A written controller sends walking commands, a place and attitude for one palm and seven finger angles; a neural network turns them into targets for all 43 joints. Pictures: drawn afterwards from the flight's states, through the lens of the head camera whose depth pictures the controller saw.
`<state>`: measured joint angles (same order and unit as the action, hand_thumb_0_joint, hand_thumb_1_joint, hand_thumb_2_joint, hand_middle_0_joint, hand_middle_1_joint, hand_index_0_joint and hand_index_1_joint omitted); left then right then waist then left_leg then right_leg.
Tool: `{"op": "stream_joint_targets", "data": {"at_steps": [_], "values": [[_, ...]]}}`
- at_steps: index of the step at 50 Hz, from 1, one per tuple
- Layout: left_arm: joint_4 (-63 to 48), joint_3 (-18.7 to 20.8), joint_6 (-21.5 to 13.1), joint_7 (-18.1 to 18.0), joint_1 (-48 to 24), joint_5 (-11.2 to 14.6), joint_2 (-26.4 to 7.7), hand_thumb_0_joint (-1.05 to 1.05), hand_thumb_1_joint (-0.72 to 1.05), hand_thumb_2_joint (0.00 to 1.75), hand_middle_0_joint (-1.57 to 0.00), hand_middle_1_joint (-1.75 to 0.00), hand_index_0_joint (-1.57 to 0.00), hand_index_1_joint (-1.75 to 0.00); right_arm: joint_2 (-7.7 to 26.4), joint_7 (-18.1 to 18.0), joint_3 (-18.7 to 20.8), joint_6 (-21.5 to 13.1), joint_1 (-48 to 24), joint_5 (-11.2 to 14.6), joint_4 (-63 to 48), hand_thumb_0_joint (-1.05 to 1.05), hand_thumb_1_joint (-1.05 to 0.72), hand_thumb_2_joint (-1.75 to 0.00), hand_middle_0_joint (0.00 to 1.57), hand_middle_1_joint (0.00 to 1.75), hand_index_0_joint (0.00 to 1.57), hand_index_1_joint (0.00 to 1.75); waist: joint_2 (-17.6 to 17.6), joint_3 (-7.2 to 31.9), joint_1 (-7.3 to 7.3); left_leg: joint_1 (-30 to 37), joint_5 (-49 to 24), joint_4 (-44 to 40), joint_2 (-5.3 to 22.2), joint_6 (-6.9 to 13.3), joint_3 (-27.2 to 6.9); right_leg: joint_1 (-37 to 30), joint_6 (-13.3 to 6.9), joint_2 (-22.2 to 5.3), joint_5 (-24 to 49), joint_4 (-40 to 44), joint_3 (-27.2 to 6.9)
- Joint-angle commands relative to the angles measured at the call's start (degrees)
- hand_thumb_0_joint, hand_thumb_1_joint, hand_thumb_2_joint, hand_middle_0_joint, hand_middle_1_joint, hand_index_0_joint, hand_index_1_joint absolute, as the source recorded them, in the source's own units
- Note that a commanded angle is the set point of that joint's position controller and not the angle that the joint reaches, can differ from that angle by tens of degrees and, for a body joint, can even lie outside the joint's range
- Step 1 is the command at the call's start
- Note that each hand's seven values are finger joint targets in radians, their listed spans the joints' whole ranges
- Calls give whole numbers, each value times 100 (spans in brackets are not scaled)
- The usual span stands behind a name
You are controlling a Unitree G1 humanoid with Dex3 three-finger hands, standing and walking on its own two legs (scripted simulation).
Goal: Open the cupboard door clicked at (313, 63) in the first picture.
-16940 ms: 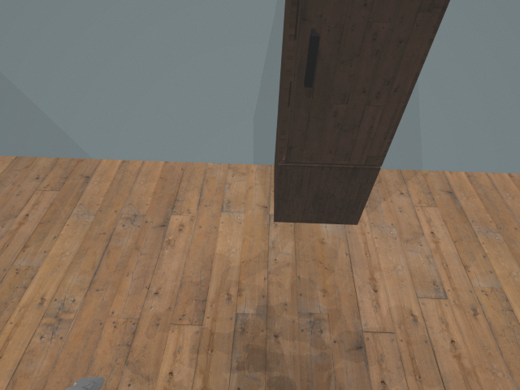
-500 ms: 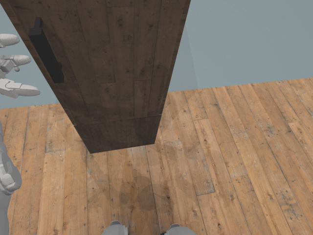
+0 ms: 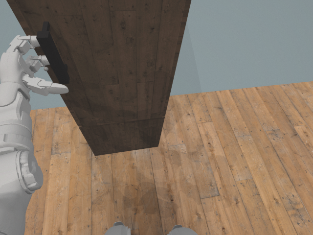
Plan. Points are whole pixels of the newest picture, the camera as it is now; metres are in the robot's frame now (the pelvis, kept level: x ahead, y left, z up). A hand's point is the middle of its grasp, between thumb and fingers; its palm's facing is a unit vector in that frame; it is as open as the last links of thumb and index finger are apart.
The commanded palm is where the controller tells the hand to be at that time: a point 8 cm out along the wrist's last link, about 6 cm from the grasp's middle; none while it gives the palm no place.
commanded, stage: slide the fingers in behind the handle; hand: left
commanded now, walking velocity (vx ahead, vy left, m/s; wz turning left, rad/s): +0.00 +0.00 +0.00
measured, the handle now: (56, 54) +0.55 +0.23 +0.11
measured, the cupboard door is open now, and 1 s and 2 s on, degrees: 0 0 0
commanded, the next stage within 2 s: close the thumb around the handle in 1.00 s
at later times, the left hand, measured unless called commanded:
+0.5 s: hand (57, 67) +0.50 +0.22 +0.11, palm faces +0.13 -0.99 +0.00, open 13.8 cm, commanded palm +0.48 +0.25 +0.11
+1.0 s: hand (63, 68) +0.50 +0.20 +0.11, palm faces +0.12 -0.99 +0.00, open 13.9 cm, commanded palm +0.47 +0.25 +0.11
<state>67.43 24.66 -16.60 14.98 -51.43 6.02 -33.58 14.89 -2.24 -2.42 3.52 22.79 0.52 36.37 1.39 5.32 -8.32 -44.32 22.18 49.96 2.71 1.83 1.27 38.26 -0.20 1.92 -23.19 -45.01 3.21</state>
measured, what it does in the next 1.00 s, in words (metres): stands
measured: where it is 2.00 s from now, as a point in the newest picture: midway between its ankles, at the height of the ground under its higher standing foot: outside the picture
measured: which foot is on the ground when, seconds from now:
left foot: down 0.00-1.00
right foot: down 0.00-1.00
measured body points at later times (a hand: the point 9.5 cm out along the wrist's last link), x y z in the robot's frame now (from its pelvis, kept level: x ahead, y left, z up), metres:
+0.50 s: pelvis +0.00 -0.01 +0.00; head +0.10 +0.01 +0.44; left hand +0.49 +0.27 +0.11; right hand -0.01 -0.28 -0.11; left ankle +0.01 +0.09 -0.70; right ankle -0.02 -0.12 -0.70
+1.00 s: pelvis +0.00 -0.01 +0.00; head +0.09 +0.01 +0.44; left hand +0.48 +0.26 +0.12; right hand +0.01 -0.27 -0.11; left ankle +0.01 +0.09 -0.70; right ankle -0.02 -0.12 -0.70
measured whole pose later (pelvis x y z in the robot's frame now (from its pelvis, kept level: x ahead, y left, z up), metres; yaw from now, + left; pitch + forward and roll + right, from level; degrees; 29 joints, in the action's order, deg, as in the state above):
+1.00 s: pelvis +0.00 -0.01 +0.00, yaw +0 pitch +16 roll -3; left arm 65.6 23.3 -17.5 10.3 -49.9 5.8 -28.8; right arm 14.9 -1.2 -1.3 3.1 23.6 0.4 36.9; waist 1.7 6.0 -8.2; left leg -43.0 22.2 49.2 3.0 1.2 1.6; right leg 37.6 -0.8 2.3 -23.5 -45.2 2.7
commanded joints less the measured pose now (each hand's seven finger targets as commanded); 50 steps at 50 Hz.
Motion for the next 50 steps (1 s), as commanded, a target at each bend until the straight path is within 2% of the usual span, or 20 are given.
{"op": "stream_joint_targets", "data": {"at_steps": [1, 6, 9, 11, 12, 13, 14, 19, 20, 22, 25, 26, 30, 33, 34, 36, 39, 43, 47, 50], "values": [[-1048, 156, -410, -16, -2513, 114, -1529, 0, -50, 30, -30, -120, -30, -120, 1119, -88, 397, -91, 836, 14, -317, 0, -90, -90, 20, 30, 20, 30, 550, 2213, -72, 2233, -2100, -472, -55, 6, -426, -233, -42, 160, 1871, 473, -118], [-1160, 140, -424, -81, -2696, 55, -1588, 0, -50, 30, -30, -120, -30, -120, 1119, -101, 406, -103, 878, 12, -317, 0, -90, -90, 20, 30, 20, 30, 719, 2228, -90, 2186, -1943, -488, -66, 17, -399, -213, -43, 149, 1774, 492, -157], [-1102, 305, -471, -129, -2690, 64, -1757, 0, -50, 30, -30, -120, -30, -120, 1132, -101, 419, -113, 941, 4, -289, 0, -90, -90, 20, 30, 20, 30, 555, 2344, -65, 2064, -1929, -464, -76, 43, -379, -383, -27, 151, 1862, 489, -199], [-1164, 54, -477, -131, -2670, 61, -1399, 0, -50, 30, -30, -120, -30, -120, 1090, -73, 430, -122, 929, 8, -292, 0, -90, -90, 20, 30, 20, 30, 644, 2331, -118, 2174, -1953, -466, -87, 43, -344, -315, -16, 158, 1885, 514, -188], [-1187, 174, -484, -150, -2660, 36, -1566, 0, -50, 30, -30, -120, -30, -120, 1108, -81, 439, -118, 937, 4, -276, 0, -90, -90, 20, 30, 20, 30, 700, 2264, -72, 2135, -1909, -464, -70, 32, -358, -280, -30, 154, 1817, 509, -181], [-1276, 48, -510, -163, -2813, 47, -1415, 0, -50, 30, -30, -120, -30, -120, 1104, -70, 437, -119, 961, -10, -255, 0, -90, -90, 20, 30, 20, 30, 729, 2319, -146, 2227, -1975, -449, -81, 45, -374, -254, -35, 166, 1851, 495, -182], [-1285, 56, -504, -166, -2759, 37, -1414, 0, -50, 30, -30, -120, -30, -120, 1095, -67, 450, -120, 946, 0, -250, 0, -90, -90, 20, 30, 20, 30, 821, 2376, -99, 2257, -1995, -444, -79, 32, -367, -248, -38, 163, 1862, 500, -188], [-1021, 3, -390, -247, -2872, 74, -1305, 0, -50, 30, -30, -120, -30, -120, 1103, -74, 437, -128, 974, 3, -186, 0, -90, -90, 20, 30, 20, 30, 497, 2109, -213, 2016, -1800, -468, -87, 71, -353, -250, -8, 157, 1809, 563, -205], [-1023, 120, -381, -282, -2784, 48, -1454, 0, -50, 30, -30, -120, -30, -120, 1116, -76, 448, -133, 985, 2, -197, 0, -90, -90, 20, 30, 20, 30, 548, 2189, -156, 1986, -1778, -468, -92, 68, -339, -296, -8, 143, 1802, 557, -222], [-1124, -129, -388, -307, -2970, -23, -1222, 0, -50, 30, -30, -120, -30, -120, 1079, -50, 441, -155, 975, -3, -187, 0, -90, -90, 20, 30, 20, 30, 749, 2191, -233, 2109, -1774, -461, -91, 58, -353, -147, -11, 143, 1738, 554, -208], [-1141, -177, -442, -339, -2866, -17, -1056, 0, -50, 30, -30, -120, -30, -120, 1066, -27, 457, -168, 990, -25, -184, 0, -90, -90, 20, 30, 20, 30, 779, 2287, -185, 2298, -1954, -434, -69, 25, -404, -58, -40, 155, 1765, 506, -159], [-1177, -357, -438, -337, -2991, 15, -832, 0, -50, 30, -30, -120, -30, -120, 1055, -13, 453, -176, 977, -21, -170, 0, -90, -90, 20, 30, 20, 30, 696, 2264, -272, 2314, -1948, -431, -73, 35, -398, -44, -28, 164, 1790, 516, -160], [-1261, -275, -467, -412, -3019, 91, -757, 0, -50, 30, -30, -120, -30, -120, 1049, 11, 478, -197, 967, -35, -144, 0, -90, -90, 20, 30, 20, 30, 736, 2438, -221, 2466, -2126, -400, -73, 11, -434, -47, -45, 169, 1884, 475, -144], [-1146, 153, -472, -541, -2884, 5, -1300, 0, -50, 30, -30, -120, -30, -120, 1087, 17, 445, -190, 990, -56, -156, 0, -90, -90, 20, 30, 20, 30, 498, 2317, -106, 2111, -2041, -396, -109, 53, -382, -316, -42, 161, 1977, 460, -191], [-1180, 97, -482, -553, -2833, -65, -1309, 0, -50, 30, -30, -120, -30, -120, 1066, 11, 445, -175, 947, -38, -200, 0, -90, -90, 20, 30, 20, 30, 519, 2375, -112, 2066, -2069, -402, -110, 55, -350, -372, -22, 143, 2060, 441, -212], [-1310, -99, -515, -536, -2861, -92, -1050, 0, -50, 30, -30, -120, -30, -120, 1018, 34, 450, -181, 919, -38, -224, 0, -90, -90, 20, 30, 20, 30, 639, 2413, -121, 2225, -2172, -385, -110, 42, -352, -324, -27, 154, 2125, 421, -188], [-1390, 108, -555, -503, -2628, -9, -1186, 0, -50, 30, -30, -120, -30, -120, 1035, 35, 469, -152, 903, -29, -266, 0, -90, -90, 20, 30, 20, 30, 638, 2586, -19, 2338, -2376, -379, -101, 22, -336, -454, -42, 166, 2292, 393, -178], [-1268, -37, -489, -445, -2499, 72, -930, 0, -50, 30, -30, -120, -30, -120, 1027, 21, 452, -129, 872, -15, -287, 0, -90, -90, 20, 30, 20, 30, 484, 2242, -67, 2218, -2215, -434, -111, 41, -328, -390, -45, 175, 2178, 451, -158], [-1484, 80, -514, -493, -2428, 66, -1062, 0, -50, 30, -30, -120, -30, -120, 1025, 20, 475, -128, 846, -12, -312, 0, -90, -90, 20, 30, 20, 30, 531, 2437, 34, 2293, -2304, -468, -107, 22, -332, -524, -44, 164, 2238, 431, -161], [-1422, -29, -522, -505, -2355, 61, -893, 0, -50, 30, -30, -120, -30, -120, 1007, 31, 472, -123, 814, -10, -287, 0, -90, -90, 20, 30, 20, 30, 539, 2278, -1, 2291, -2258, -454, -101, 21, -306, -409, -39, 160, 2199, 451, -160]]}}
